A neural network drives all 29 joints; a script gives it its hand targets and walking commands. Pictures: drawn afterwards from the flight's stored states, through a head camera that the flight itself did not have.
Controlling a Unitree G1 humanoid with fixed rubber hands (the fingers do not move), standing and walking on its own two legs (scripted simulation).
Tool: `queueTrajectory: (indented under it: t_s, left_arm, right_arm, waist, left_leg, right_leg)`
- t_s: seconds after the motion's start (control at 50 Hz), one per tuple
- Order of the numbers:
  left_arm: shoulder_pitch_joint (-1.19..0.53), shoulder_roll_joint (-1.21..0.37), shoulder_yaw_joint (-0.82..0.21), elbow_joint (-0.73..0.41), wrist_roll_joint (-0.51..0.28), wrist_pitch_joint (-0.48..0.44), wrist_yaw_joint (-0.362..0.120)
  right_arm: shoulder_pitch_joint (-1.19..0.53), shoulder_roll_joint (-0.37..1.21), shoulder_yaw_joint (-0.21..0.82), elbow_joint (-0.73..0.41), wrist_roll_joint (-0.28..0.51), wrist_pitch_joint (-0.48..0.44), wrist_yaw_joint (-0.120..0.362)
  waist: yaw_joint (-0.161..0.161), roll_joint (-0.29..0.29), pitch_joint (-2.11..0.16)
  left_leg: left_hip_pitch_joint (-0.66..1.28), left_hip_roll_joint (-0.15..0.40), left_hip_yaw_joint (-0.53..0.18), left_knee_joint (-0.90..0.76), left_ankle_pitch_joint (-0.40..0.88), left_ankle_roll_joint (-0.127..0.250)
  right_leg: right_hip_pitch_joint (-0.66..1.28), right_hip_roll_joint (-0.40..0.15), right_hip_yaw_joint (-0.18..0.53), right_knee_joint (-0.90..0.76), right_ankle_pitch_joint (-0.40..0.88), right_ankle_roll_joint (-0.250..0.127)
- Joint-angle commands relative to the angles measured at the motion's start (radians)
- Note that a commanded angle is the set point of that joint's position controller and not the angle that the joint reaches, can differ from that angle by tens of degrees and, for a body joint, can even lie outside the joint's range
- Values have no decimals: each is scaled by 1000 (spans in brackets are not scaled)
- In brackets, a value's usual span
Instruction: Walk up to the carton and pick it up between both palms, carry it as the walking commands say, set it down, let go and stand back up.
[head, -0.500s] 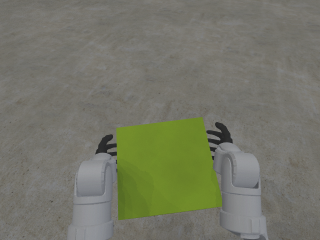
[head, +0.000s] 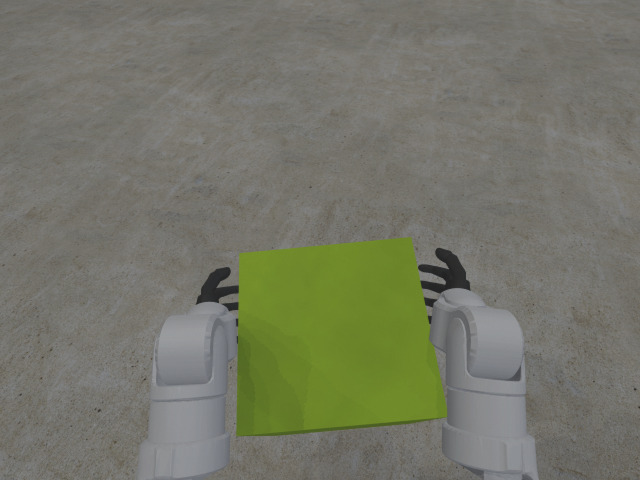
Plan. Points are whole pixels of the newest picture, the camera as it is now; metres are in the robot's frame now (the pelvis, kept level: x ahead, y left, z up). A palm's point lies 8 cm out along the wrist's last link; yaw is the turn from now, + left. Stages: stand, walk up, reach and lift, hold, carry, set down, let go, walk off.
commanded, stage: carry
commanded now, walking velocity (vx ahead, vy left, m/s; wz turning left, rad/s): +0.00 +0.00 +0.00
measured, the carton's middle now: (334, 349) +0.29 -0.01 -0.02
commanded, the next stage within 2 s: hold in 1.84 s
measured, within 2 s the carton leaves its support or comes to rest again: neither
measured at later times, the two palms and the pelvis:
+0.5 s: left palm (210, 319) +0.29 +0.13 +0.08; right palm (449, 298) +0.30 -0.15 +0.09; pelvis +0.01 +0.00 +0.00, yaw +0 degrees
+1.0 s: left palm (196, 335) +0.28 +0.16 +0.05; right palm (434, 316) +0.29 -0.14 +0.06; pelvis +0.01 +0.01 +0.00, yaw +0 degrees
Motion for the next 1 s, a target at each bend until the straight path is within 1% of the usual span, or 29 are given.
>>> queueTrajectory:
  t_s: [0.0,0.08,0.1,0.14,0.16,0.18,0.2,0.3,0.32,0.34,0.38,0.44,0.54,0.56,0.58,0.6,0.62,0.66,0.68,0.7,0.72,0.74,0.76,0.8,0.82,0.86,0.92,0.96,0.98]
  left_arm:
    - [-605,-1009,-612,-152,-461,-56,-388]
    - [-615,-1024,-634,-187,-488,-61,-389]
    - [-567,-1012,-618,-137,-476,-53,-390]
    - [-608,-1021,-619,-149,-486,-57,-392]
    - [-591,-1025,-621,-116,-477,-56,-396]
    - [-599,-1008,-623,-140,-476,-60,-399]
    - [-606,-1005,-619,-128,-480,-59,-397]
    - [-633,-1005,-560,-14,-457,-76,-410]
    - [-593,-1004,-542,19,-428,-90,-407]
    - [-620,-1013,-597,-89,-466,-94,-408]
    - [-606,-996,-566,-29,-438,-93,-403]
    - [-615,-980,-570,-79,-435,-107,-391]
    - [-537,-965,-537,-17,-385,-165,-390]
    - [-581,-937,-475,44,-340,-203,-391]
    - [-615,-955,-527,-55,-381,-218,-392]
    - [-617,-961,-518,-35,-376,-221,-391]
    - [-637,-986,-576,-127,-419,-215,-393]
    - [-553,-944,-469,86,-334,-212,-391]
    - [-538,-922,-460,89,-318,-240,-392]
    - [-510,-948,-486,80,-329,-246,-392]
    - [-565,-948,-542,-47,-367,-248,-392]
    - [-542,-920,-452,93,-299,-264,-392]
    - [-531,-912,-482,30,-307,-286,-390]
    - [-499,-872,-398,133,-237,-339,-390]
    - [-473,-860,-423,95,-253,-356,-394]
    - [-520,-869,-481,-8,-290,-355,-390]
    - [-474,-831,-459,33,-250,-379,-386]
    - [-493,-858,-526,-69,-296,-362,-375]
    - [-451,-824,-455,35,-242,-374,-376]
  right_arm:
    - [-476,1061,672,12,450,30,474]
    - [-461,1070,663,-4,441,22,468]
    - [-447,1057,667,12,436,24,464]
    - [-443,1066,654,32,431,22,460]
    - [-459,1038,650,4,421,14,463]
    - [-469,1053,657,2,424,16,464]
    - [-411,1036,625,65,409,17,464]
    - [-491,1037,603,102,390,-8,464]
    - [-442,1012,582,126,358,-18,464]
    - [-459,1037,640,41,400,-17,465]
    - [-469,1019,621,82,391,-26,467]
    - [-457,1041,618,95,398,-30,467]
    - [-450,1008,601,90,370,-84,470]
    - [-426,990,527,212,312,-114,472]
    - [-415,999,572,131,338,-127,470]
    - [-405,1011,557,162,331,-135,467]
    - [-442,1036,618,45,370,-132,462]
    - [-403,972,526,196,294,-144,458]
    - [-381,954,516,212,277,-171,458]
    - [-335,966,518,221,273,-172,460]
    - [-391,964,596,83,323,-173,463]
    - [-324,957,484,269,240,-190,459]
    - [-333,960,521,182,257,-212,460]
    - [-284,897,454,270,189,-271,456]
    - [-327,876,493,162,201,-295,448]
    - [-352,906,538,101,238,-295,445]
    - [-292,859,525,140,209,-313,440]
    - [-310,883,567,50,256,-300,439]
    - [-308,838,517,111,205,-320,436]
  waist:
    - [28,-11,-308]
    - [27,-25,-351]
    - [25,-88,-339]
    - [24,-24,-343]
    - [22,4,-358]
    - [22,-55,-330]
    - [22,4,-319]
    - [22,-81,-288]
    - [21,-43,-264]
    - [23,-72,-291]
    - [27,-30,-286]
    - [26,-13,-264]
    - [28,-30,-302]
    - [26,-32,-306]
    - [25,-21,-302]
    - [23,-77,-334]
    - [24,-58,-332]
    - [25,-18,-304]
    - [25,-39,-290]
    - [26,32,-300]
    - [28,-32,-275]
    - [19,7,-300]
    - [20,-26,-298]
    - [23,-3,-291]
    - [21,-49,-277]
    - [19,-27,-228]
    - [23,-15,-239]
    - [26,26,-289]
    - [22,-36,-298]
  left_leg:
    - [24,68,-46,-34,38,0]
    - [43,81,-48,-33,70,2]
    - [36,76,-46,-33,61,-1]
    - [38,77,-44,-19,95,-1]
    - [73,78,-34,-16,87,3]
    - [56,77,-27,-30,92,-11]
    - [54,81,-41,-32,83,0]
    - [35,71,-35,-21,44,-2]
    - [27,70,-39,-45,33,-2]
    - [41,66,-29,-46,35,-3]
    - [36,65,-30,-28,50,2]
    - [40,68,-30,-60,7,15]
    - [63,77,-33,-55,31,16]
    - [55,82,-37,-55,71,14]
    - [46,83,-44,-62,71,19]
    - [68,84,-39,-57,97,18]
    - [61,93,-47,-52,118,19]
    - [59,85,-41,-57,79,17]
    - [50,78,-35,-35,88,10]
    - [47,72,-29,-47,73,13]
    - [44,83,-37,-51,83,15]
    - [64,80,-37,-38,73,27]
    - [61,81,-38,-49,72,30]
    - [57,90,-42,-47,107,32]
    - [24,95,-47,-50,78,36]
    - [21,85,-39,-45,38,35]
    - [32,88,-43,-63,70,36]
    - [58,83,-47,-52,61,34]
    - [44,98,-50,-40,73,34]
  right_leg:
    - [216,-186,185,-118,116,61]
    - [260,-167,167,-83,241,61]
    - [264,-170,152,-87,234,64]
    - [286,-175,156,-56,348,48]
    - [263,-177,168,-54,333,50]
    - [240,-166,159,-64,311,60]
    - [246,-170,158,-70,289,58]
    - [234,-169,167,-89,234,70]
    - [206,-183,175,-100,192,68]
    - [217,-171,149,-108,111,68]
    - [224,-172,158,-106,166,64]
    - [189,-169,169,-144,-12,75]
    - [222,-167,158,-106,121,61]
    - [252,-175,158,-87,195,67]
    - [259,-173,149,-77,221,63]
    - [280,-153,132,-64,248,68]
    - [271,-150,133,-60,248,69]
    - [251,-161,142,-81,180,71]
    - [247,-163,141,-82,212,79]
    - [245,-166,148,-76,202,69]
    - [231,-163,147,-69,195,72]
    - [247,-162,154,-81,188,76]
    - [233,-164,147,-82,160,72]
    - [238,-153,151,-66,213,67]
    - [256,-146,125,-73,179,77]
    - [207,-158,162,-110,88,82]
    - [193,-153,135,-103,-1,75]
    - [218,-159,164,-79,99,63]
    - [255,-157,146,-84,112,72]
